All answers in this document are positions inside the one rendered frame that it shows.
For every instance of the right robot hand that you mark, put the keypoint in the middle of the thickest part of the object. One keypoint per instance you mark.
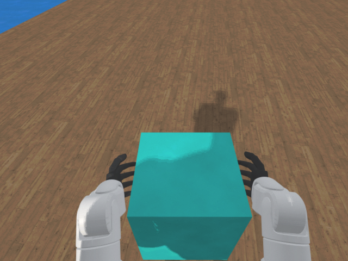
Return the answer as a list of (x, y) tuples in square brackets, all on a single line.
[(256, 167)]

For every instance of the carton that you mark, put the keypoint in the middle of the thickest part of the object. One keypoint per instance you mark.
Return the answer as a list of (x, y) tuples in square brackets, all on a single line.
[(188, 200)]

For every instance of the left robot forearm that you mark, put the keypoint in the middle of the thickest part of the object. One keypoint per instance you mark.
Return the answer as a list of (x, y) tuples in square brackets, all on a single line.
[(98, 228)]

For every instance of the right robot forearm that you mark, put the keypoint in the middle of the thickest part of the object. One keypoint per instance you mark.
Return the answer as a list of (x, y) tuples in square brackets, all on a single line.
[(284, 221)]

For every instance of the left robot hand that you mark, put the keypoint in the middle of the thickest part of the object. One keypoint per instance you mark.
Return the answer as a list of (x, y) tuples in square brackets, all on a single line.
[(115, 170)]

